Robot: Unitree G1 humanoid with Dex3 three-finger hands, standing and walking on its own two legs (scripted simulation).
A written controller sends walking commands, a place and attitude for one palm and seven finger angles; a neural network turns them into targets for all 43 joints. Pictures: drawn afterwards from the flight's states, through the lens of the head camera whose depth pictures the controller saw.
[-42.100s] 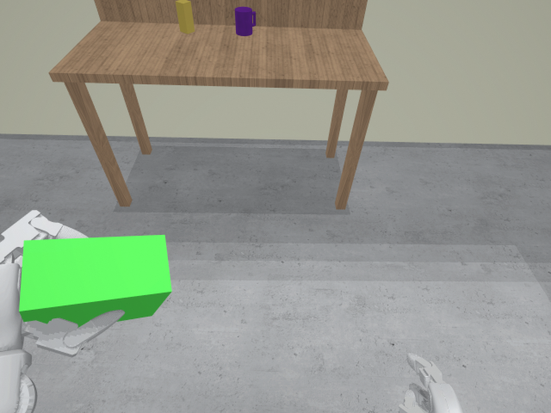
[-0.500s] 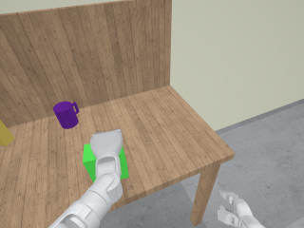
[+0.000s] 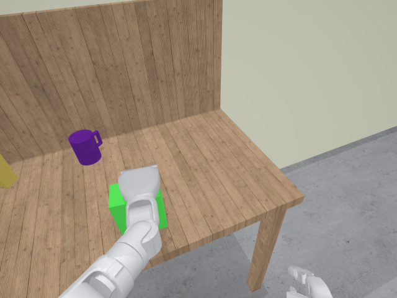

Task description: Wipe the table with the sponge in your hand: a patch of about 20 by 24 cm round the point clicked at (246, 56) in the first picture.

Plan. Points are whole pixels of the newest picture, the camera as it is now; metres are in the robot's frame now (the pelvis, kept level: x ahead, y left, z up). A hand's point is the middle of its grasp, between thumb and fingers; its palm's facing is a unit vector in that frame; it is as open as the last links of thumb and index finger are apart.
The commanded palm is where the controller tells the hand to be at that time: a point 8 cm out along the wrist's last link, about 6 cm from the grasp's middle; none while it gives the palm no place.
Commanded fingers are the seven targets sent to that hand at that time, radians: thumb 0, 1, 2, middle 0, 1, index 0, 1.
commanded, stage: wipe back along the third lane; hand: left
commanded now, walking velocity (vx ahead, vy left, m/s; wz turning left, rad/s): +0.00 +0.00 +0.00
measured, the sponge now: (141, 212) +0.33 +0.18 -0.02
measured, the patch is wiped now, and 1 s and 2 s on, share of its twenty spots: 1.00 1.00 1.00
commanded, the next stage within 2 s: slide back across to the middle lane in 0.14 s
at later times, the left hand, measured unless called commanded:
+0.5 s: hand (139, 198) +0.33 +0.17 +0.04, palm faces +0.03 -0.09 -1.00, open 10.1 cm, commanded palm +0.27 +0.17 +0.09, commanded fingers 0.00 0.10 1.30 -1.20 -1.60 -1.20 -1.60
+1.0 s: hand (115, 211) +0.28 +0.22 +0.05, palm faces +0.03 -0.12 -0.99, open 10.1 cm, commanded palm +0.24 +0.22 +0.09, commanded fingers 0.00 0.10 1.30 -1.20 -1.60 -1.20 -1.60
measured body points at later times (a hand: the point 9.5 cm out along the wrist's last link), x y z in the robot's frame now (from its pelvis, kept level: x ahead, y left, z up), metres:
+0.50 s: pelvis +0.01 +0.00 +0.00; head -0.04 -0.03 +0.45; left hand +0.32 +0.18 +0.10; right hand +0.21 -0.22 -0.08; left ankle +0.05 +0.13 -0.72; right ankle -0.02 -0.09 -0.72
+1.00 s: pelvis +0.01 +0.00 +0.01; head -0.05 -0.03 +0.45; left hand +0.28 +0.22 +0.10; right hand +0.24 -0.22 -0.06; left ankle +0.05 +0.13 -0.72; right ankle -0.02 -0.09 -0.72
